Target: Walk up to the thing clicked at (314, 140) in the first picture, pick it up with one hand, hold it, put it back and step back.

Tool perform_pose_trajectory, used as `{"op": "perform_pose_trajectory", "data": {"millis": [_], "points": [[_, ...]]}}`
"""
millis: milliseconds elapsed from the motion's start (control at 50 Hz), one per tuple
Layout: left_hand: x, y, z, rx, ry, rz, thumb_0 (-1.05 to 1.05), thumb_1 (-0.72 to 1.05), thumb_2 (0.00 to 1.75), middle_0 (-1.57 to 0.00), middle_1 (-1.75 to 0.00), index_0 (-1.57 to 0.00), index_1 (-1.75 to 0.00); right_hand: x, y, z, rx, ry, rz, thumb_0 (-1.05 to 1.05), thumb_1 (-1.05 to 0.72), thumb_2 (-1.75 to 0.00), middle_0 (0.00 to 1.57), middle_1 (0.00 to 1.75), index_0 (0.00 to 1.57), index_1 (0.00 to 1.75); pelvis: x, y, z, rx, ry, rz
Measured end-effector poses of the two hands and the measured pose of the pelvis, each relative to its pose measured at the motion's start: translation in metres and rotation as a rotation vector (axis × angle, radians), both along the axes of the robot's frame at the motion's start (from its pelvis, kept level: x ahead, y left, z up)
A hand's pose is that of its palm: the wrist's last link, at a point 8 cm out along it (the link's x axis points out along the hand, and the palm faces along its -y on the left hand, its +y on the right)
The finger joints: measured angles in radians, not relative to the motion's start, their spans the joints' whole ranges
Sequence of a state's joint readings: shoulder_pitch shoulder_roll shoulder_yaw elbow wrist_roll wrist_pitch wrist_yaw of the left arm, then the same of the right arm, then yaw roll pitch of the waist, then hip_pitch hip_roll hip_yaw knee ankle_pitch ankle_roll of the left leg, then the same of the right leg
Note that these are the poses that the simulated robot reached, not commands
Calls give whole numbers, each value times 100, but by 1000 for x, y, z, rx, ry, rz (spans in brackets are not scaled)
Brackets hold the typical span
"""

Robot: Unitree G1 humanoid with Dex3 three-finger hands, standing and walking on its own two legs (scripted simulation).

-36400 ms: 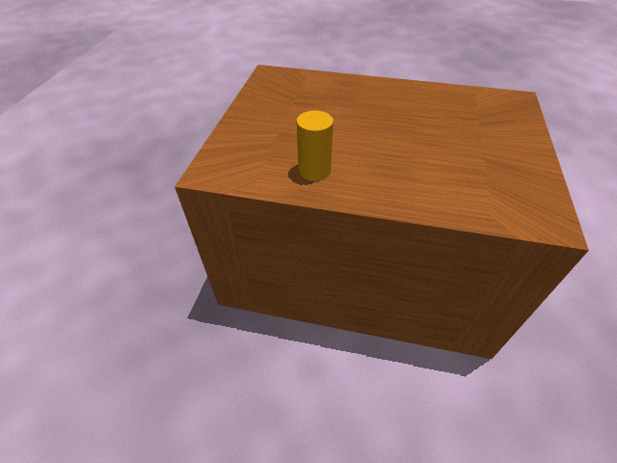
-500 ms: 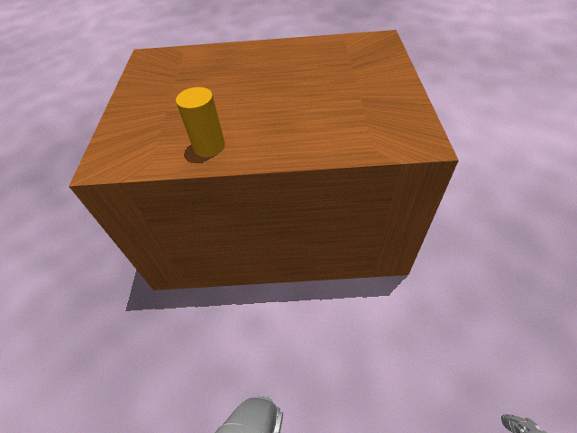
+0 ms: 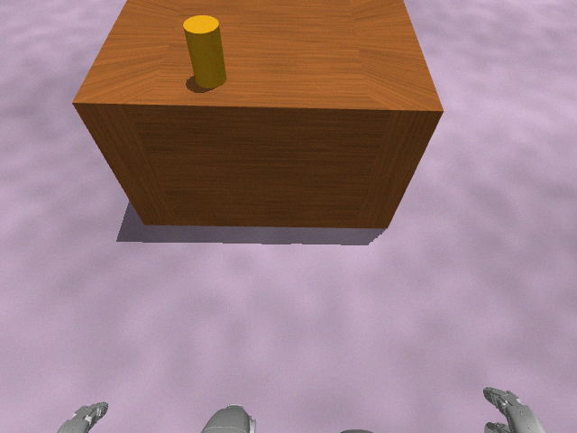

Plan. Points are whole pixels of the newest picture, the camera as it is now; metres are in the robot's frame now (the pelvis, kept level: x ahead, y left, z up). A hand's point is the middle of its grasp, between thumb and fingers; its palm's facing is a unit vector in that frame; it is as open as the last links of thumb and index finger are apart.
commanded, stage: step back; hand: left
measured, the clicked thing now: (206, 53) +1.01 +0.26 -0.08
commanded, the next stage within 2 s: stand in 1.30 s
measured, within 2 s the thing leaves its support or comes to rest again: neither
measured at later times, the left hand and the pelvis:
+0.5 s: hand out of the picture -0.08 +0.29 -0.14, palm faces +0.10 -0.91 -0.40, open 7.4 cm; pelvis -0.12 +0.00 +0.01, yaw +5 degrees
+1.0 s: hand out of the picture -0.06 +0.29 -0.15, palm faces +0.10 -0.93 -0.36, open 7.4 cm; pelvis -0.09 +0.02 +0.00, yaw +4 degrees
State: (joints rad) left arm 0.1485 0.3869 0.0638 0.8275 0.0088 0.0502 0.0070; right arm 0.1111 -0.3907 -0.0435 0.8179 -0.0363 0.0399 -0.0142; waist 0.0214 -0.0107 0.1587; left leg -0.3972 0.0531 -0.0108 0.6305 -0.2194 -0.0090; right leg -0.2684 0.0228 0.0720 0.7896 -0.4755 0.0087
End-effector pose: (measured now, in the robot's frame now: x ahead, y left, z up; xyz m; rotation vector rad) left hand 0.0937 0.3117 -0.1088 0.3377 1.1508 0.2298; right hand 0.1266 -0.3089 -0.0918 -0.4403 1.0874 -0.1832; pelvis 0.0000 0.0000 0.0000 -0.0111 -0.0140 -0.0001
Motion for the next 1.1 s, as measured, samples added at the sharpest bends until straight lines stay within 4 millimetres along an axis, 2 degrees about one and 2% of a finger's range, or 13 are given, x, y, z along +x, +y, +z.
{"op": "perform_pose_trajectory", "data": {"millis": [80, 180, 260, 340, 420, 480, 560, 720, 800, 860, 980, 1100], "points": [[-50, -14, -1, 23, 44, 5, 1, 91, 90, -20, -30, -20, -30, -13, -15, -13, 24, -40, -13, 1, -90, -90, 20, 30, 20, 30, -33, -11, -7, -44, -34, 11], [-104, -16, 15, 44, 73, 34, 1, 90, 90, -20, -31, -20, -30, -52, -12, -13, 66, -8, -32, 1, -90, -90, 20, 30, 20, 30, -58, -14, 4, 30, -18, -2], [-127, -4, 22, 75, 44, 49, 1, 90, 90, -20, -31, -20, -30, -91, -9, -22, 63, 48, -19, 1, -90, -90, 20, 30, 20, 30, -81, -9, 2, 24, -9, 36], [-145, 16, 18, 86, -16, 79, 1, 90, 90, -20, -31, -20, -30, -127, 0, -30, 48, 120, 16, 1, -90, -90, 20, 30, 20, 30, -103, -1, -5, 6, -15, 95], [-169, 27, 10, 71, -15, 112, 1, 90, 90, -20, -31, -20, -30, -156, 16, -25, 59, 131, 14, 1, -90, -90, 20, 30, 20, 30, -118, 5, -4, 53, -47, 78], [-184, 25, 10, 36, 25, 118, 1, 91, 90, -20, -30, -20, -30, -170, 21, -16, 73, 117, 2, 1, -90, -90, 20, 30, 20, 30, -122, 5, 4, 26, -46, 87], [-198, 17, 8, 8, 61, 108, 1, 91, 90, -20, -30, -20, -30, -172, 19, -10, 80, 81, -8, 1, -90, -90, 21, 30, 20, 30, -126, 1, 8, 28, -39, 66], [-207, -11, 10, 3, 60, 110, 1, 91, 90, -20, -30, -20, -30, -156, -1, -17, 80, 71, -12, 1, -90, -90, 20, 30, 20, 30, -122, -11, 6, -2, -37, 61], [-205, -14, 15, -4, 57, 126, 1, 90, 90, -20, -31, -20, -30, -144, -2, -13, 76, 78, 8, 1, -90, -90, 20, 30, 20, 30, -116, -8, 12, 14, -32, 70], [-199, -8, 15, -7, 63, 127, 1, 90, 90, -20, -31, -20, -30, -136, 1, -11, 65, 87, 17, 1, -90, -90, 20, 30, 20, 30, -109, -2, 12, 11, -26, 76], [-171, 17, 0, -17, 58, 128, 1, 90, 90, -20, -31, -20, -30, -121, 23, -13, 42, 85, 12, 1, -90, -90, 20, 30, 20, 30, -95, 16, 4, 31, -36, 84], [-133, 24, -3, -26, 28, 92, 1, 91, 90, -20, -30, -20, -30, -104, 44, -8, 67, 54, 12, 1, -90, -90, 20, 30, 20, 30, -85, 20, 6, 15, -25, 60]]}}
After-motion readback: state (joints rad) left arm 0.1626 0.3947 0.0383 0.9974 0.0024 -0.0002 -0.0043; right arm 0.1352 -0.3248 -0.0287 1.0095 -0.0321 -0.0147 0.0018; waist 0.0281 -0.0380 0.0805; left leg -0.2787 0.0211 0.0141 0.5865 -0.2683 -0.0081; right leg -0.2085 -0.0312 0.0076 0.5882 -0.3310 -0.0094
